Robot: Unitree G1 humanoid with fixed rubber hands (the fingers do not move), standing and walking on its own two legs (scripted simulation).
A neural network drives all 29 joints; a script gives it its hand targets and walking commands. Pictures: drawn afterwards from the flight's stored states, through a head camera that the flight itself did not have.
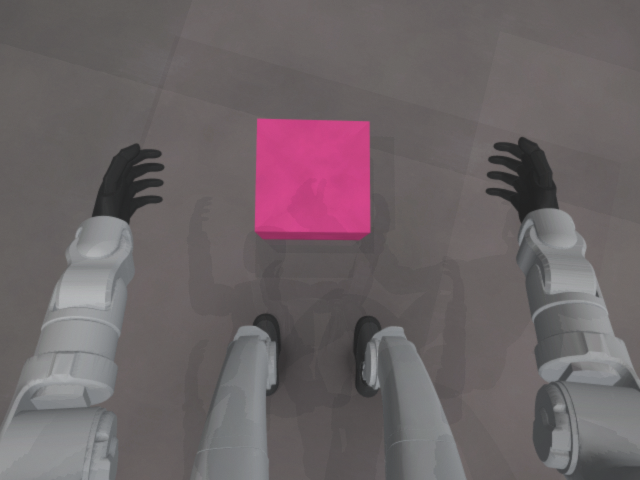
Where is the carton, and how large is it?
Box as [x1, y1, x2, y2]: [255, 119, 369, 239]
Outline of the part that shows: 257,119 255,231 262,238 285,239 359,239 369,232 369,121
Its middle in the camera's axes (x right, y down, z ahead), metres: -0.02 -0.14 +0.98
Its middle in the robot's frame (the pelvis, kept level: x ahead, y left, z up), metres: +0.56 +0.00 -0.61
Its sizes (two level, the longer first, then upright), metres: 0.264 0.263 0.173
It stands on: the floor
